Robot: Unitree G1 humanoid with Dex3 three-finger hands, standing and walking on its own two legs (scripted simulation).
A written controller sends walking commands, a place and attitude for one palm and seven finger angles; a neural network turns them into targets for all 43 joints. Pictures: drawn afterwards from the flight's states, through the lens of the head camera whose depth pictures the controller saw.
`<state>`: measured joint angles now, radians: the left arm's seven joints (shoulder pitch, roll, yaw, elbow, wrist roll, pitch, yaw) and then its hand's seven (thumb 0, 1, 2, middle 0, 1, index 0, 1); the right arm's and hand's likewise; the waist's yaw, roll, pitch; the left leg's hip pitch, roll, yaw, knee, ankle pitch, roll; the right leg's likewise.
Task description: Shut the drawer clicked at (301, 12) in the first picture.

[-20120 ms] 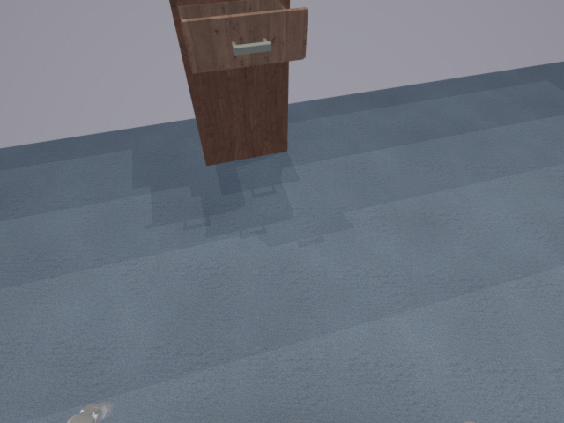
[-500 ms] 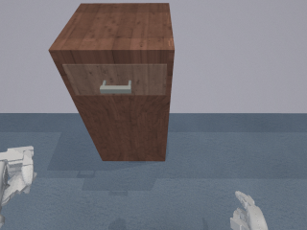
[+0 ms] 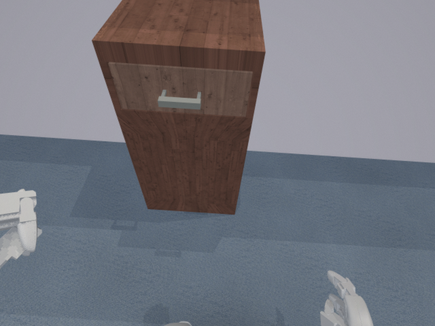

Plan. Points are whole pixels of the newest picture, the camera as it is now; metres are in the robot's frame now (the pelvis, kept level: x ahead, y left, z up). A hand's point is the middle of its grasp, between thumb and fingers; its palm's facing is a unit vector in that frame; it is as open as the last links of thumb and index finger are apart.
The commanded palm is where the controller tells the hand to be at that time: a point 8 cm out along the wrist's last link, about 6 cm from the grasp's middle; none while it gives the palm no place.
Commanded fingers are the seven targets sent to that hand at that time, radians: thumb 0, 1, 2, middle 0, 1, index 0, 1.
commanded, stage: step back with the hand held close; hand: left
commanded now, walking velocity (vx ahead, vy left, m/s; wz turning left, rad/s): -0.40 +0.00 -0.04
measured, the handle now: (180, 98) +0.71 +0.14 -0.01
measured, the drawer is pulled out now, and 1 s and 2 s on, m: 0.00 0.00 0.00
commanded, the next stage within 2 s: stop stepping back and stand still in 1.04 s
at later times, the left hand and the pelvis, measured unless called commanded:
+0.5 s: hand out of the picture +0.13 +0.23 +0.18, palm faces +0.38 -0.78 -0.50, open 3.2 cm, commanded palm +0.07 +0.27 +0.19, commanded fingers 0.00 0.90 0.90 -1.40 -1.60 -1.40 -1.60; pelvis -0.06 -0.01 +0.00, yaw +0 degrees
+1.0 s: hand out of the picture +0.07 +0.24 +0.18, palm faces +0.30 -0.85 -0.43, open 3.2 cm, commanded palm +0.01 +0.29 +0.19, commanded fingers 0.00 0.90 0.90 -1.40 -1.60 -1.40 -1.60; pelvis -0.13 +0.01 +0.01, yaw -3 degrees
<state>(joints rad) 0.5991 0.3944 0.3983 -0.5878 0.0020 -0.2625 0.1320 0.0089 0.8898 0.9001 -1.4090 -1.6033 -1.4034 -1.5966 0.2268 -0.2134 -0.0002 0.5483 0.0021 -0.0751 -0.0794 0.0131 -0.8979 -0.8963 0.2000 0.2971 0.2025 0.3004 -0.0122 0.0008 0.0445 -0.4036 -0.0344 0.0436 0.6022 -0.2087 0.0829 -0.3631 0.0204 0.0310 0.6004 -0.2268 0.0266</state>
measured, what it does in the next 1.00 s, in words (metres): walks backwards: right foot, then left foot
